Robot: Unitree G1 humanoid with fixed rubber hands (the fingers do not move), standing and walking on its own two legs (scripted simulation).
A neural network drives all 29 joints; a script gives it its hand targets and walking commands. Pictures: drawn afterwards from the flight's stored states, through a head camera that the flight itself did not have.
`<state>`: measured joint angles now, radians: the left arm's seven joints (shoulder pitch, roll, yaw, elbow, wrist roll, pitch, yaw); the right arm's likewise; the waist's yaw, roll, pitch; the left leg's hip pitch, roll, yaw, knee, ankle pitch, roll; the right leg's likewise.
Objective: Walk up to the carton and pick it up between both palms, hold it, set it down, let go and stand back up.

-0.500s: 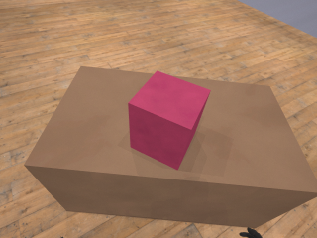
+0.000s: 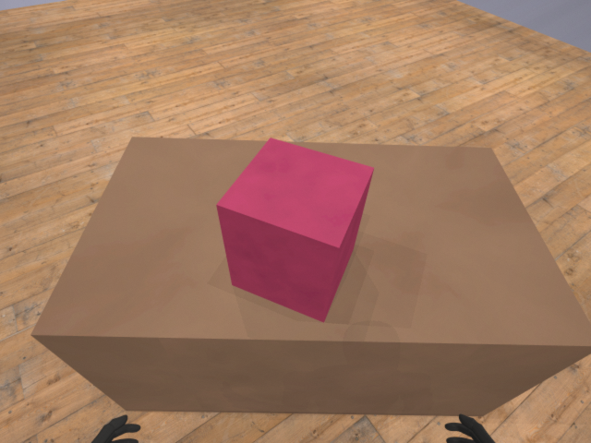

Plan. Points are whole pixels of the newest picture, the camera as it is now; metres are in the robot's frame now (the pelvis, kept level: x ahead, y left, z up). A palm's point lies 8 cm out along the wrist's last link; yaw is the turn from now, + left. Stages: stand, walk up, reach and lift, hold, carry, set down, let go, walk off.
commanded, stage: walk up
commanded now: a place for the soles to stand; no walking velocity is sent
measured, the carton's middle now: (297, 231) +0.51 +0.00 -0.08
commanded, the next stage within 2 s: reach and lift in 1.76 s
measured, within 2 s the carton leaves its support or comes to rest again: neither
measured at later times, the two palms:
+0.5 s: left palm out of the picture +0.10 +0.25 -0.10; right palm out of the picture +0.08 -0.27 -0.10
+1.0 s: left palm (122, 418) +0.18 +0.25 -0.10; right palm out of the picture +0.10 -0.28 -0.10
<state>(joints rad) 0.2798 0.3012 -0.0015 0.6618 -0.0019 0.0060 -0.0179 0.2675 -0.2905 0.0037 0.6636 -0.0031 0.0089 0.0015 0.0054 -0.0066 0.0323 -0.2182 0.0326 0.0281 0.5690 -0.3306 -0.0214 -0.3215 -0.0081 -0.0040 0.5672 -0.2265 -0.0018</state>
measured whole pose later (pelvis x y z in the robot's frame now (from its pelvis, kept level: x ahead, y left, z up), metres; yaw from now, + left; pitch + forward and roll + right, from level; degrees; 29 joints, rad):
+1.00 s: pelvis +0.04 +0.00 -0.01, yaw -7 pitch -2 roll +0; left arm 0.28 0.28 0.02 0.65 0.01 0.01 -0.02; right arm 0.34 -0.29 -0.02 0.60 -0.02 0.01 -0.01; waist 0.00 0.00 0.05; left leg -0.13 0.07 0.12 0.62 -0.45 -0.03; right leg -0.31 0.06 0.10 0.68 -0.33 -0.01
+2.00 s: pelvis +0.01 +0.02 -0.01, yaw -9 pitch +0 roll -2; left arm 0.01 0.24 0.05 0.49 0.08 0.31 0.00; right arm 0.07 -0.29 -0.11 0.86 0.00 -0.26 0.03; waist -0.03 0.01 0.14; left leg -0.25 0.05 0.05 0.70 -0.39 0.00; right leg -0.39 0.05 0.04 0.63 -0.24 0.01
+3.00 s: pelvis +0.02 +0.03 +0.00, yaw -5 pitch -3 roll -4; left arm 0.03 0.37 0.01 0.57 -0.16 -0.15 -0.21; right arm 0.16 0.03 0.01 0.67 0.09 -0.48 -0.25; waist 0.00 0.03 0.10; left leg -0.15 0.04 0.01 0.64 -0.44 0.03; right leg -0.23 0.03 -0.02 0.50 -0.21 0.02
